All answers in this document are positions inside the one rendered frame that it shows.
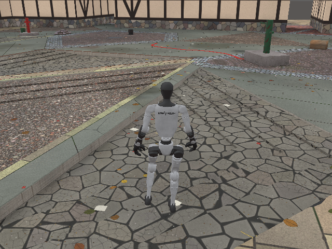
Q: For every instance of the robot left foot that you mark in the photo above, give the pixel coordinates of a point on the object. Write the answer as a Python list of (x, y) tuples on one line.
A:
[(147, 200)]

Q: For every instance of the robot left hand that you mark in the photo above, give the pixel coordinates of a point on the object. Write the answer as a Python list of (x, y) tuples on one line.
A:
[(138, 148)]

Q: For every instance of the left robot forearm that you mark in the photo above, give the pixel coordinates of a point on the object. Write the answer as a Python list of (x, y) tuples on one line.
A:
[(140, 137)]

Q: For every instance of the robot right upper arm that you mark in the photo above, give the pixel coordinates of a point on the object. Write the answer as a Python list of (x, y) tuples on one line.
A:
[(185, 117)]

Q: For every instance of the robot right hand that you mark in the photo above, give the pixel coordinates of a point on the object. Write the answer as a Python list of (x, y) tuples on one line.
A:
[(190, 144)]

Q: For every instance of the robot left upper arm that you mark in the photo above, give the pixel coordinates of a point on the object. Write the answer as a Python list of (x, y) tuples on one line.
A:
[(147, 117)]

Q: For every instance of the robot left thigh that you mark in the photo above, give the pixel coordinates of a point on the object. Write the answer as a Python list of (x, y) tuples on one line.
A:
[(153, 151)]

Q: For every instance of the right robot forearm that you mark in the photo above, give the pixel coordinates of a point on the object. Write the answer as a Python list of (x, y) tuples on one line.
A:
[(191, 136)]

